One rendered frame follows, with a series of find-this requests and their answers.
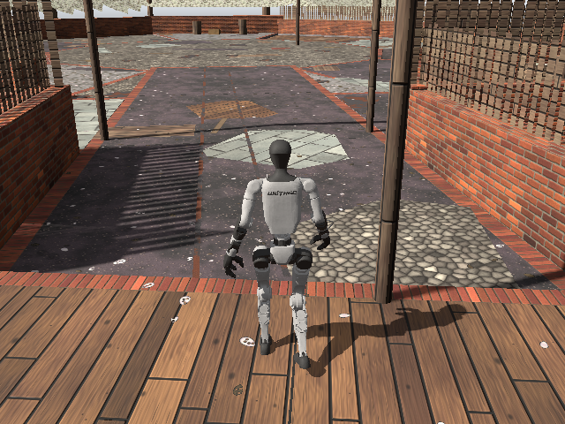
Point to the robot right forearm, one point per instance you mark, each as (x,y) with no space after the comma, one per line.
(322,228)

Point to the left robot hand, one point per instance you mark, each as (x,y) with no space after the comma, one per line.
(227,263)

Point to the robot left upper arm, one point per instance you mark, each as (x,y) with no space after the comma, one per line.
(248,205)

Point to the robot right upper arm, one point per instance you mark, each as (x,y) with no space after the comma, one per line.
(309,186)

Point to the robot right shin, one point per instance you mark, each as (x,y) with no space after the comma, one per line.
(300,327)

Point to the humanoid robot head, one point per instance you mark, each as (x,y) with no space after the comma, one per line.
(280,151)

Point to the robot left forearm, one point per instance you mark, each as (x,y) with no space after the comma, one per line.
(236,239)

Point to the right robot hand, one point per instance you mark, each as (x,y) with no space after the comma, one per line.
(324,244)

